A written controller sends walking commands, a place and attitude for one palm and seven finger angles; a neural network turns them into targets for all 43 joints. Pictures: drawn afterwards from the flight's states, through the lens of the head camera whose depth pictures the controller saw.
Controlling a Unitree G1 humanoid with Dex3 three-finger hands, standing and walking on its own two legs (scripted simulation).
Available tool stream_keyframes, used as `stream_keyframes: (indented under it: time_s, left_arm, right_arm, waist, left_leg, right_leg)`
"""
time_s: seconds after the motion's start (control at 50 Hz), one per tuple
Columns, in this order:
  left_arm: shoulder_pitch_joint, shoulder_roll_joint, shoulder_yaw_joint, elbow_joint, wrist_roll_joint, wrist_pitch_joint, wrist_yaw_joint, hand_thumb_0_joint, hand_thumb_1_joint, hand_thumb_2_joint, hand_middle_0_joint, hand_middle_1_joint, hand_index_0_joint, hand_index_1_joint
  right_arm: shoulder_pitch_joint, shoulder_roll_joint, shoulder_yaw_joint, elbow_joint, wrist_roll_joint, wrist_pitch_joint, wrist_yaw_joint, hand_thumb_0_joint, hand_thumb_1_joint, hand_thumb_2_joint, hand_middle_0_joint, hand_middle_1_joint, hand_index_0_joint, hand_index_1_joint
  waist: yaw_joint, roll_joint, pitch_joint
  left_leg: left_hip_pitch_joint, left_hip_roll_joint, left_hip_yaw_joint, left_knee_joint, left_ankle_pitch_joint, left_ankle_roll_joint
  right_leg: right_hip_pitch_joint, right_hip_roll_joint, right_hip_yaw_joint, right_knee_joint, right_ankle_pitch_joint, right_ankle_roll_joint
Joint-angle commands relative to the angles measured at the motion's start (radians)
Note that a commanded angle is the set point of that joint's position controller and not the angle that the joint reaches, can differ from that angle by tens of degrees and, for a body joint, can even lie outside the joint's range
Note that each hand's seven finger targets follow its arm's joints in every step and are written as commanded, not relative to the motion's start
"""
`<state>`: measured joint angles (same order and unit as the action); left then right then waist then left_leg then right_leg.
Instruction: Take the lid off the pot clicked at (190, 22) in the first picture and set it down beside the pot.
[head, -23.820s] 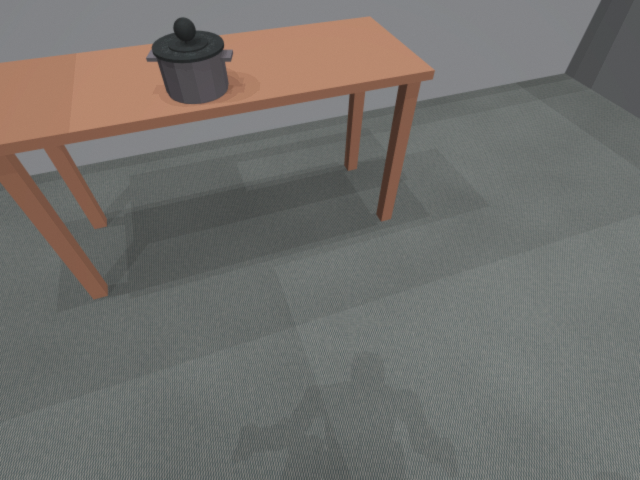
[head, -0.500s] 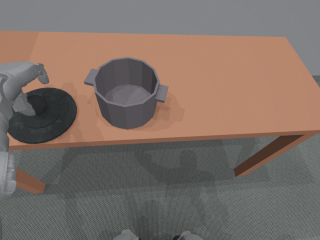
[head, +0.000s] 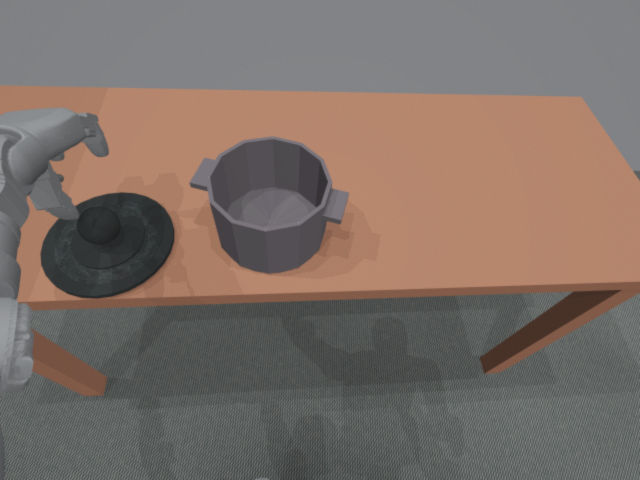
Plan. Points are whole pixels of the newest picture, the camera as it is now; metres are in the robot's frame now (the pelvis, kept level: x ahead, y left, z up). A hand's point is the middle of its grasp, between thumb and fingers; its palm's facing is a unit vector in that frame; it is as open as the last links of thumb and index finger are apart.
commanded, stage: raise the empty hand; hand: left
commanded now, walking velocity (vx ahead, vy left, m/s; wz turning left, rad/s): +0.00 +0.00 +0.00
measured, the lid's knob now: (99, 225) +0.46 +0.30 -0.01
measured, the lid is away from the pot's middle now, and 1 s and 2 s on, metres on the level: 0.25 0.25 0.25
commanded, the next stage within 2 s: draw the hand back to the body in 0.50 s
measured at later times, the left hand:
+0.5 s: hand (40, 145) +0.46 +0.30 +0.15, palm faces -0.36 -0.07 -0.93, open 11.0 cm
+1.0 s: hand (39, 177) +0.42 +0.29 +0.14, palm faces -0.35 -0.06 -0.94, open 11.0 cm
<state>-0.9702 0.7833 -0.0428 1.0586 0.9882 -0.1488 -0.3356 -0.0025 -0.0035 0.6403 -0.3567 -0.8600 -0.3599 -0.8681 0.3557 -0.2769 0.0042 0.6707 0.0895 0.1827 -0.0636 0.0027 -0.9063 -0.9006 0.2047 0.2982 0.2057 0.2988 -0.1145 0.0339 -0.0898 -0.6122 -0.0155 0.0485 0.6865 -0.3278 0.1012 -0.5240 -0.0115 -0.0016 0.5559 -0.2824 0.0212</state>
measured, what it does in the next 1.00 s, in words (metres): stands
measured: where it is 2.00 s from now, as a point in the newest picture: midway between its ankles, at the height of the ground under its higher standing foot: outside the picture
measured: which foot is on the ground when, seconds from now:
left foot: down 0.00-1.00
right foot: down 0.00-1.00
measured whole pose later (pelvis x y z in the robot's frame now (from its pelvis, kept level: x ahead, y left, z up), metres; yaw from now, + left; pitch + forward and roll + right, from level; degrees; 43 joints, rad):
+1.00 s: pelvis +0.00 -0.02 +0.01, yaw +2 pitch +9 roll -2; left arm -0.77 0.78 0.00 0.78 0.91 -0.11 -0.41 0.00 0.00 0.64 -0.36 -0.86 -0.36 -0.87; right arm 0.28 -0.29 0.00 0.61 0.10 0.22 -0.03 0.01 -0.91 -0.90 0.20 0.30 0.20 0.30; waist -0.08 0.05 -0.04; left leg -0.43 -0.03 0.03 0.54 -0.26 0.08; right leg -0.35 -0.02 -0.01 0.44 -0.24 0.03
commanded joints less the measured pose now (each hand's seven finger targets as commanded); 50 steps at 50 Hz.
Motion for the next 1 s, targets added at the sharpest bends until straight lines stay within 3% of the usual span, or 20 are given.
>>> stream_keyframes:
  time_s: [0.0,0.04,0.08,0.12,0.2,0.24,0.26,0.32,0.36,0.44,0.5,0.56,0.58,0.64,0.68,0.74,0.86,0.92,0.96,0.98]
  left_arm:
    - [-0.526,0.267,0.053,-0.244,-0.011,0.011,0.029,0.0,-0.01,0.643,-0.347,-0.863,-0.347,-0.863]
    - [-0.491,0.264,0.064,-0.215,-0.014,0.014,0.026,0.0,-0.01,0.643,-0.347,-0.863,-0.347,-0.863]
    - [-0.479,0.318,0.104,-0.205,-0.021,0.013,0.018,0.0,-0.01,0.643,-0.347,-0.863,-0.347,-0.863]
    - [-0.489,0.287,0.075,-0.204,-0.021,0.02,0.015,0.0,-0.01,0.643,-0.347,-0.863,-0.347,-0.863]
    - [-0.517,0.257,0.064,-0.287,-0.022,0.02,0.005,0.0,-0.01,0.643,-0.347,-0.863,-0.347,-0.863]
    - [-0.437,0.262,0.071,-0.166,-0.033,0.033,-0.001,0.0,-0.01,0.643,-0.347,-0.863,-0.347,-0.863]
    - [-0.471,0.296,0.085,-0.2,-0.035,0.029,-0.005,0.0,-0.01,0.643,-0.347,-0.863,-0.347,-0.863]
    - [-0.558,0.254,0.047,-0.293,-0.026,0.041,-0.011,0.0,-0.01,0.643,-0.347,-0.863,-0.347,-0.863]
    - [-0.544,0.287,0.076,-0.279,-0.03,0.035,-0.017,0.0,-0.01,0.643,-0.347,-0.863,-0.347,-0.863]
    - [-0.485,0.232,0.019,-0.145,-0.036,0.056,-0.032,0.0,-0.01,0.643,-0.347,-0.863,-0.347,-0.863]
    - [-0.592,0.228,0.01,-0.27,-0.025,0.048,-0.036,0.0,-0.01,0.643,-0.347,-0.863,-0.347,-0.863]
    - [-0.527,0.329,0.093,-0.212,-0.031,0.031,-0.032,0.0,-0.01,0.643,-0.347,-0.863,-0.347,-0.863]
    - [-0.511,0.284,0.053,-0.154,-0.03,0.039,-0.034,0.0,-0.01,0.643,-0.347,-0.863,-0.347,-0.863]
    - [-0.519,0.264,0.047,-0.268,-0.027,0.03,-0.031,0.0,-0.01,0.643,-0.347,-0.863,-0.347,-0.863]
    - [-0.465,0.284,0.083,-0.31,-0.034,0.017,-0.031,0.0,-0.01,0.643,-0.347,-0.863,-0.347,-0.863]
    - [-0.371,0.295,0.11,-0.301,-0.055,0.018,-0.033,0.0,-0.01,0.643,-0.347,-0.863,-0.347,-0.863]
    - [-0.267,0.368,0.195,-0.456,-0.075,0.018,-0.021,0.0,-0.01,0.643,-0.347,-0.863,-0.347,-0.863]
    - [-0.214,0.283,0.131,-0.447,-0.096,0.041,-0.032,0.0,-0.01,0.643,-0.347,-0.863,-0.347,-0.863]
    - [-0.227,0.337,0.176,-0.535,-0.098,0.039,-0.033,0.0,-0.01,0.643,-0.347,-0.863,-0.347,-0.863]
    - [-0.209,0.32,0.165,-0.532,-0.099,0.044,-0.035,0.0,-0.01,0.643,-0.347,-0.863,-0.347,-0.863]
  right_arm:
    - [0.094,-0.185,-0.066,-0.064,-0.01,-0.021,-0.007,0.0,-0.9,-0.9,0.2,0.3,0.2,0.3]
    - [0.095,-0.182,-0.067,-0.067,-0.01,-0.023,-0.006,0.0,-0.9,-0.9,0.2,0.3,0.2,0.3]
    - [0.09,-0.188,-0.063,-0.069,-0.013,-0.024,-0.004,0.0,-0.9,-0.9,0.2,0.3,0.2,0.3]
    - [0.079,-0.185,-0.063,-0.074,-0.01,-0.024,-0.004,0.0,-0.9,-0.9,0.2,0.3,0.2,0.3]
    - [0.066,-0.175,-0.07,-0.084,-0.013,-0.022,0.006,0.0,-0.9,-0.9,0.2,0.3,0.2,0.3]
    - [0.062,-0.181,-0.06,-0.082,-0.008,-0.019,0.007,0.0,-0.9,-0.9,0.2,0.3,0.2,0.3]
    - [0.059,-0.189,-0.06,-0.082,-0.007,-0.019,0.006,0.0,-0.9,-0.9,0.2,0.3,0.2,0.3]
    - [0.044,-0.178,-0.066,-0.089,-0.008,-0.02,0.009,0.0,-0.9,-0.9,0.2,0.3,0.2,0.3]
    - [0.05,-0.181,-0.065,-0.093,-0.011,-0.026,0.006,0.0,-0.9,-0.9,0.2,0.3,0.2,0.3]
    - [0.036,-0.186,-0.052,-0.082,0.0,-0.024,0.006,0.0,-0.9,-0.9,0.2,0.3,0.2,0.3]
    - [0.034,-0.181,-0.062,-0.087,-0.006,-0.023,0.008,0.0,-0.9,-0.9,0.2,0.3,0.2,0.3]
    - [0.04,-0.189,-0.054,-0.09,-0.008,-0.026,-0.003,0.0,-0.9,-0.9,0.2,0.3,0.2,0.3]
    - [0.036,-0.185,-0.051,-0.087,-0.006,-0.025,-0.004,0.0,-0.9,-0.9,0.2,0.3,0.2,0.3]
    - [0.018,-0.178,-0.058,-0.104,-0.005,-0.023,0.002,0.0,-0.9,-0.9,0.2,0.3,0.2,0.3]
    - [0.008,-0.172,-0.062,-0.118,-0.01,-0.018,0.008,0.0,-0.9,-0.9,0.2,0.3,0.2,0.3]
    - [-0.016,-0.171,-0.058,-0.13,-0.006,-0.006,0.013,0.0,-0.9,-0.9,0.2,0.3,0.2,0.3]
    - [-0.058,-0.172,-0.059,-0.166,-0.004,0.0,0.025,0.0,-0.9,-0.9,0.2,0.3,0.2,0.3]
    - [-0.095,-0.164,-0.052,-0.171,0.002,0.008,0.031,0.0,-0.9,-0.9,0.2,0.3,0.2,0.3]
    - [-0.107,-0.168,-0.055,-0.185,0.001,0.007,0.031,0.0,-0.9,-0.9,0.2,0.3,0.2,0.3]
    - [-0.112,-0.162,-0.053,-0.184,0.001,0.009,0.031,0.0,-0.9,-0.9,0.2,0.3,0.2,0.3]
  waist:
    - [-0.007,0.156,-0.401]
    - [-0.005,0.144,-0.399]
    - [0.005,0.11,-0.399]
    - [0.001,0.094,-0.381]
    - [0.005,0.164,-0.412]
    - [0.006,0.079,-0.34]
    - [0.014,0.083,-0.352]
    - [0.004,0.128,-0.386]
    - [0.01,0.109,-0.392]
    - [0.006,0.029,-0.277]
    - [0.003,0.097,-0.356]
    - [0.015,0.063,-0.356]
    - [0.005,0.033,-0.32]
    - [0.015,0.099,-0.367]
    - [0.025,0.122,-0.39]
    - [0.033,0.076,-0.351]
    - [0.055,0.107,-0.38]
    - [0.047,0.066,-0.302]
    - [0.058,0.082,-0.335]
    - [0.051,0.087,-0.326]
  left_leg:
    - [0.534,0.03,-0.107,-0.074,0.521,-0.048]
    - [0.555,0.03,-0.117,-0.069,0.565,-0.054]
    - [0.524,0.026,-0.107,-0.076,0.547,-0.043]
    - [0.512,0.025,-0.104,-0.091,0.514,-0.04]
    - [0.607,0.034,-0.128,-0.091,0.642,-0.06]
    - [0.526,0.025,-0.112,-0.105,0.543,-0.046]
    - [0.522,0.026,-0.106,-0.114,0.542,-0.041]
    - [0.585,0.028,-0.116,-0.119,0.57,-0.045]
    - [0.593,0.027,-0.121,-0.121,0.602,-0.046]
    - [0.473,0.018,-0.094,-0.155,0.4,-0.032]
    - [0.559,0.022,-0.108,-0.145,0.48,-0.037]
    - [0.519,0.015,-0.092,-0.144,0.478,-0.027]
    - [0.482,0.009,-0.085,-0.145,0.43,-0.024]
    - [0.541,0.016,-0.093,-0.148,0.475,-0.031]
    - [0.567,0.015,-0.098,-0.133,0.568,-0.031]
    - [0.52,0.013,-0.086,-0.149,0.52,-0.023]
    - [0.557,0.014,-0.093,-0.156,0.597,-0.02]
    - [0.505,0.011,-0.083,-0.173,0.495,-0.018]
    - [0.535,0.009,-0.085,-0.176,0.507,-0.014]
    - [0.531,0.006,-0.088,-0.177,0.5,-0.015]
  right_leg:
    - [-0.055,0.076,-0.067,-0.056,0.207,-0.067]
    - [-0.055,0.079,-0.068,-0.058,0.213,-0.067]
    - [-0.005,0.073,-0.062,-0.066,0.236,-0.064]
    - [0.001,0.071,-0.065,-0.074,0.23,-0.064]
    - [-0.011,0.073,-0.068,-0.084,0.24,-0.066]
    - [0.004,0.073,-0.067,-0.092,0.223,-0.063]
    - [0.032,0.062,-0.061,-0.096,0.244,-0.066]
    - [0.03,0.066,-0.064,-0.104,0.243,-0.065]
    - [0.042,0.064,-0.062,-0.11,0.257,-0.067]
    - [0.046,0.063,-0.066,-0.119,0.198,-0.063]
    - [0.042,0.063,-0.064,-0.117,0.217,-0.066]
    - [0.09,0.058,-0.056,-0.117,0.256,-0.067]
    - [0.085,0.062,-0.057,-0.116,0.243,-0.063]
    - [0.079,0.06,-0.06,-0.116,0.238,-0.067]
    - [0.104,0.06,-0.056,-0.115,0.279,-0.068]
    - [0.134,0.056,-0.059,-0.123,0.279,-0.063]
    - [0.192,0.048,-0.053,-0.134,0.321,-0.067]
    - [0.184,0.05,-0.06,-0.145,0.286,-0.061]
    - [0.207,0.044,-0.054,-0.151,0.295,-0.066]
    - [0.205,0.049,-0.058,-0.149,0.288,-0.065]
